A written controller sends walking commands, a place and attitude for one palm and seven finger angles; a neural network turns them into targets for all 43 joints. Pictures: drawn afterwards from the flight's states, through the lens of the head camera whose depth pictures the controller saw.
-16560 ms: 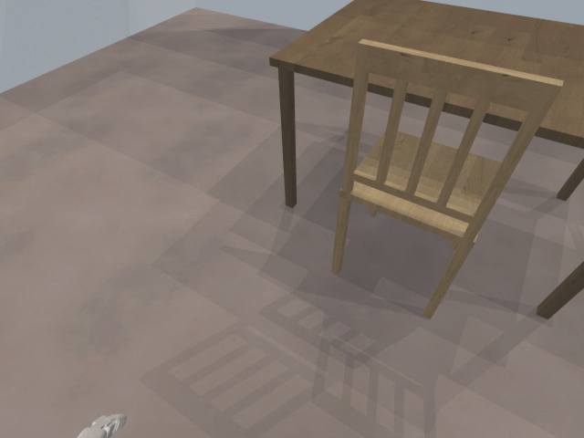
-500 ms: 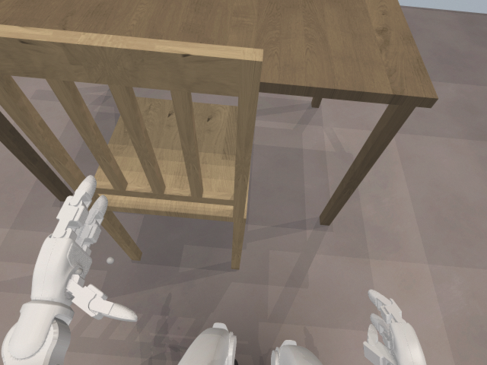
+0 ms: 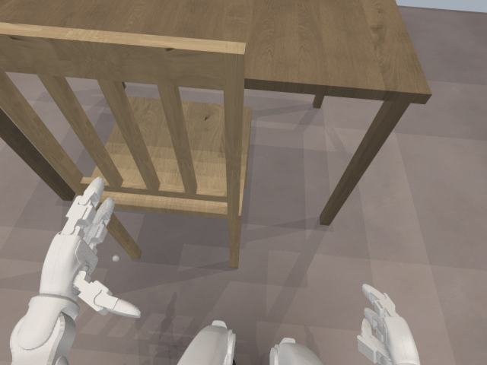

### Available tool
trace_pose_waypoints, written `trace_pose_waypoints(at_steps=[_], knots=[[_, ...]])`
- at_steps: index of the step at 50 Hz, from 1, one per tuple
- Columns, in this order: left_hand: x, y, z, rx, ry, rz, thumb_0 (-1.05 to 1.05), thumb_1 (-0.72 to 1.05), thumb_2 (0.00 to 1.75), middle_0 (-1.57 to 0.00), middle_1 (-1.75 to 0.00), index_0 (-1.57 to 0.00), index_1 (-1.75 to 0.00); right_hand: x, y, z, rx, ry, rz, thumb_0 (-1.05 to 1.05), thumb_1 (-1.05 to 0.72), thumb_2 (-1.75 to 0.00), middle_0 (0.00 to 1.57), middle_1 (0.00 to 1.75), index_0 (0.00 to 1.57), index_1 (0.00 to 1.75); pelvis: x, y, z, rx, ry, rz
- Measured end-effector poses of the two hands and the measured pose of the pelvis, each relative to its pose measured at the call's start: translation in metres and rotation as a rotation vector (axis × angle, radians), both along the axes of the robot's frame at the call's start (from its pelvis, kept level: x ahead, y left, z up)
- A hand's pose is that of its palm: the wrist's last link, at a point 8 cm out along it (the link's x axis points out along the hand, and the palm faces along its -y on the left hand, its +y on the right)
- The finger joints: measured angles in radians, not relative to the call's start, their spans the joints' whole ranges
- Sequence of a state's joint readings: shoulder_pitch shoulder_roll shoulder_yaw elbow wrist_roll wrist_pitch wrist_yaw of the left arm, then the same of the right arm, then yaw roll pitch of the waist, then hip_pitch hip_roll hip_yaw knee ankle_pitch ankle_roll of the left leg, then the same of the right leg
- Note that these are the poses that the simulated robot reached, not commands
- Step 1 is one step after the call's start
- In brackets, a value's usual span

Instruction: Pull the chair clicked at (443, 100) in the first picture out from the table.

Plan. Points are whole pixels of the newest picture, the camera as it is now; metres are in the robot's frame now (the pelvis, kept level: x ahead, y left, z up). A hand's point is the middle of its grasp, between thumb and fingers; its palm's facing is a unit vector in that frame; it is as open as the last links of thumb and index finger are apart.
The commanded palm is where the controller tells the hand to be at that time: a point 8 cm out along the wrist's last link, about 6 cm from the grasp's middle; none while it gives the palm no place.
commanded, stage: aim the fingers beside a spindle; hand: left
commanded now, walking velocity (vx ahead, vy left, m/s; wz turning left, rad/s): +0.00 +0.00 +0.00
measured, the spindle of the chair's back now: (136, 143) +0.48 +0.26 +0.02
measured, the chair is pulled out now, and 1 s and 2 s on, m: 0.00 0.00 0.00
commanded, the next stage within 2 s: none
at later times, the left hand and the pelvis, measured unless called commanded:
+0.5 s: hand (142, 238) +0.29 +0.19 +0.03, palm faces +0.03 -1.00 -0.05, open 16.9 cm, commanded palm +0.27 +0.24 +0.03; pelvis +0.00 -0.02 -0.01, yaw -1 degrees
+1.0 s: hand (169, 226) +0.32 +0.16 +0.01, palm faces -0.01 -1.00 -0.02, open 17.0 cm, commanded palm +0.31 +0.21 +0.01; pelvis +0.00 -0.01 -0.02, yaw -1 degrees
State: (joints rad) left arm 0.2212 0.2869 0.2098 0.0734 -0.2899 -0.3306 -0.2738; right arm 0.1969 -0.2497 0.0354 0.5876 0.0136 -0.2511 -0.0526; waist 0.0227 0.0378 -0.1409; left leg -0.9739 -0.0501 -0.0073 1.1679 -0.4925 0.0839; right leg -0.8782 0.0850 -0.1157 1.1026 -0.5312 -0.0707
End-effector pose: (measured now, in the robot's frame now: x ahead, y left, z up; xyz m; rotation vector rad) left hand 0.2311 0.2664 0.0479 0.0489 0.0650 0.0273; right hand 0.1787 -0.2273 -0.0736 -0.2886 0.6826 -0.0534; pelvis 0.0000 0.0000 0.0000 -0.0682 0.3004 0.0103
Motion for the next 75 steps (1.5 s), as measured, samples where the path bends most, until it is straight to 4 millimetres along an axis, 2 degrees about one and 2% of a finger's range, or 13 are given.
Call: trace_pose_waypoints(at_steps=[7, 11, 23, 33, 40, 47, 58, 65, 75], knots=[[0.019, -0.015, 0.001, 0.009, -0.043, -0.008, -0.01, -0.5, 0.3, -0.06, -0.08, -0.06, -0.08, -0.005, -0.015, -0.007, -0.007, 0.014, -0.009, 0.01, -0.9, -0.89, 0.2, 0.3, 0.2, 0.3, -0.001, -0.009, -0.004, 0.008, 0.011, -0.003], [0.029, -0.017, -0.005, 0.013, -0.018, -0.009, -0.01, -0.5, 0.3, -0.06, -0.08, -0.06, -0.08, -0.01, -0.023, -0.012, 0.0, 0.033, -0.03, 0.01, -0.9, -0.89, 0.2, 0.3, 0.2, 0.3, 0.0, -0.015, -0.005, 0.019, 0.02, -0.015], [0.035, -0.021, -0.013, 0.005, -0.024, 0.01, -0.01, -0.5, 0.3, -0.06, -0.08, -0.06, -0.08, -0.018, -0.037, -0.022, 0.0, 0.073, -0.054, 0.01, -0.9, -0.89, 0.2, 0.29, 0.2, 0.3, 0.004, -0.02, -0.009, 0.031, 0.037, -0.023], [0.05, -0.036, -0.024, -0.015, -0.025, -0.024, -0.01, -0.5, 0.3, -0.06, -0.08, -0.06, -0.08, -0.019, -0.032, -0.03, 0.005, 0.085, -0.057, 0.01, -0.9, -0.89, 0.2, 0.29, 0.2, 0.3, 0.001, -0.016, -0.014, 0.028, 0.054, -0.026], [0.061, -0.037, -0.027, -0.017, -0.041, -0.007, -0.01, -0.5, 0.3, -0.06, -0.08, -0.06, -0.08, -0.02, -0.024, -0.034, 0.012, 0.097, -0.051, 0.01, -0.9, -0.89, 0.2, 0.29, 0.2, 0.3, 0.0, -0.012, -0.017, 0.024, 0.061, -0.026], [0.069, -0.05, -0.036, -0.027, -0.028, -0.037, -0.01, -0.5, 0.3, -0.06, -0.08, -0.06, -0.08, -0.024, -0.018, -0.038, 0.012, 0.117, -0.049, 0.01, -0.9, -0.89, 0.2, 0.29, 0.2, 0.3, -0.001, -0.006, -0.019, 0.018, 0.066, -0.024], [0.082, -0.061, -0.039, -0.02, -0.062, -0.03, -0.01, -0.5, 0.3, -0.06, -0.08, -0.06, -0.08, -0.033, -0.017, -0.047, 0.011, 0.164, -0.05, 0.01, -0.9, -0.89, 0.2, 0.29, 0.2, 0.3, -0.004, -0.003, -0.024, 0.013, 0.078, -0.023], [0.093, -0.076, -0.053, -0.023, -0.03, -0.043, -0.01, -0.5, 0.3, -0.06, -0.08, -0.06, -0.08, -0.04, -0.019, -0.054, 0.016, 0.196, -0.061, 0.01, -0.9, -0.89, 0.2, 0.29, 0.2, 0.3, -0.005, -0.004, -0.028, 0.017, 0.09, -0.027], [0.086, -0.064, -0.04, 0.017, -0.055, 0.008, -0.01, -0.5, 0.3, -0.06, -0.08, -0.06, -0.08, -0.045, -0.025, -0.055, 0.042, 0.22, -0.074, 0.01, -0.9, -0.89, 0.2, 0.29, 0.2, 0.3, -0.003, -0.012, -0.025, 0.031, 0.08, -0.033]])
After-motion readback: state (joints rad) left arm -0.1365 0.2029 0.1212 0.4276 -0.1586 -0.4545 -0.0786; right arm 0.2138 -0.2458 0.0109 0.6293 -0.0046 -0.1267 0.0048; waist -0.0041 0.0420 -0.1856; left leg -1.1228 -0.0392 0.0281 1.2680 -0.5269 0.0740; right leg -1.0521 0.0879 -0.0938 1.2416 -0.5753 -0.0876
